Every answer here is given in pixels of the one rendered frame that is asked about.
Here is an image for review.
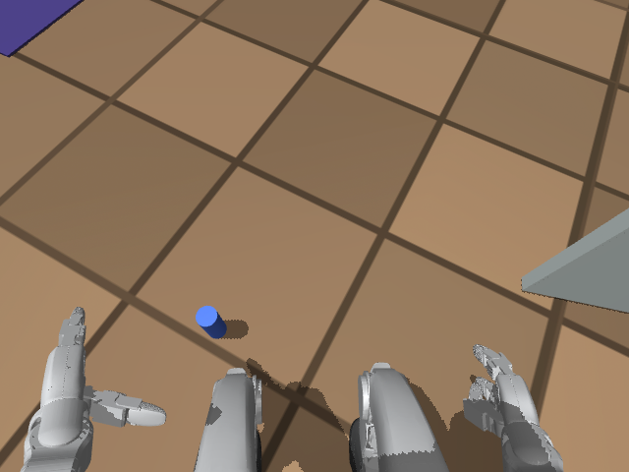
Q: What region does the can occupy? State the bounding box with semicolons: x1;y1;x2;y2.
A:
196;306;227;338

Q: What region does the right robot hand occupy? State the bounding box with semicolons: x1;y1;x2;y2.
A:
463;344;540;438

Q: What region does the right robot arm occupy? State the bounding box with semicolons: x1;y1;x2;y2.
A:
501;422;564;472

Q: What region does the left robot arm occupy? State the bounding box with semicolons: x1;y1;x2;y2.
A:
21;398;93;472

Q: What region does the left robot hand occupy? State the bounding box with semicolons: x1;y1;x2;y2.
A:
40;307;166;428

